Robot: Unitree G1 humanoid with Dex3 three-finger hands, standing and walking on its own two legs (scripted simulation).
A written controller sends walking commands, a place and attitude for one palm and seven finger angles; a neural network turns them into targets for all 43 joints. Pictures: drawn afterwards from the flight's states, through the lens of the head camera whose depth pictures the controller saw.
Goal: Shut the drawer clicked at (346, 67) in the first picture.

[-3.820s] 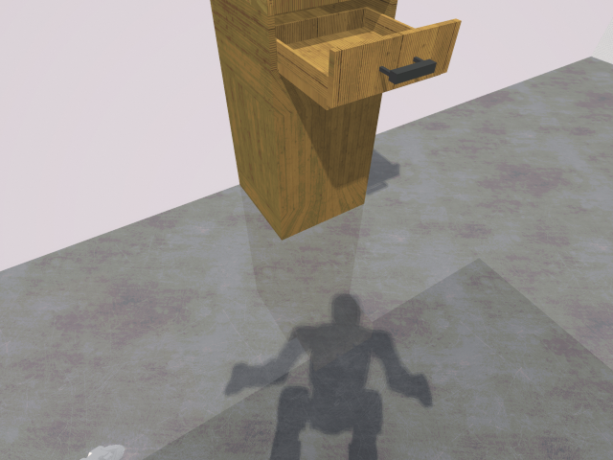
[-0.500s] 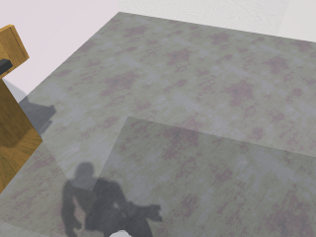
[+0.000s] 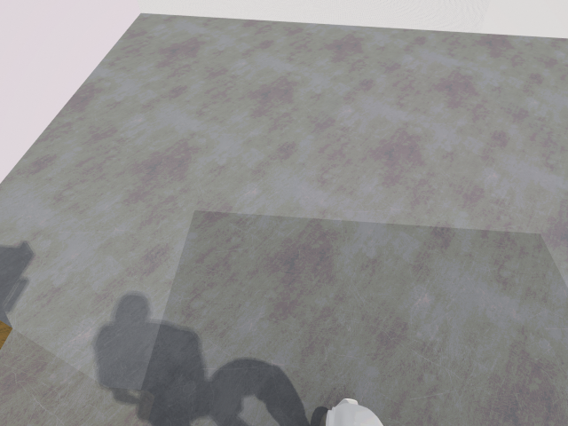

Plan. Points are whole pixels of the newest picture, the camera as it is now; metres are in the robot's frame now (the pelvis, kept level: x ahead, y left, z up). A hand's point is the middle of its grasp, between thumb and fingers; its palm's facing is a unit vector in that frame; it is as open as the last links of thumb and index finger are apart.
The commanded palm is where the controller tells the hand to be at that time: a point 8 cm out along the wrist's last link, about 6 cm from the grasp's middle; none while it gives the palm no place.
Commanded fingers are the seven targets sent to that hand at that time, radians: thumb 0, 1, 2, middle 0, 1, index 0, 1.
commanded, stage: walk to a spot facing it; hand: left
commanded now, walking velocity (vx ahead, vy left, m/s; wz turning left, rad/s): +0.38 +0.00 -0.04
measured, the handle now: out of the picture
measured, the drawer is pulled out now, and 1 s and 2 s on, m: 0.28 0.28 0.28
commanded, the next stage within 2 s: turn to face it in 0.80 s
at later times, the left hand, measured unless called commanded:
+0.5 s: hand (194, 408) +0.18 +0.15 -0.19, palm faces +0.16 -0.98 -0.13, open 7.3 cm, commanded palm none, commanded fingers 0.00 0.90 0.90 -0.20 -0.30 -0.20 -0.30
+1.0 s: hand (204, 238) +0.51 +0.18 -0.16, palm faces -0.04 -0.97 -0.22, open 7.4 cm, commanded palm none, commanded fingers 0.00 0.90 0.90 -0.20 -0.30 -0.20 -0.30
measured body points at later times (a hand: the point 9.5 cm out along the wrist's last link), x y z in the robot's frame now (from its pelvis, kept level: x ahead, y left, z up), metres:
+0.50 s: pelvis +0.23 -0.01 -0.01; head +0.24 +0.02 +0.44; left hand +0.18 +0.21 -0.18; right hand +0.34 -0.25 -0.13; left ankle +0.34 +0.12 -0.72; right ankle +0.15 -0.12 -0.74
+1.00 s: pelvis +0.43 +0.00 +0.00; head +0.45 -0.01 +0.45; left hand +0.52 +0.23 -0.14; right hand +0.36 -0.20 -0.17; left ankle +0.35 +0.12 -0.74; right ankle +0.53 -0.12 -0.72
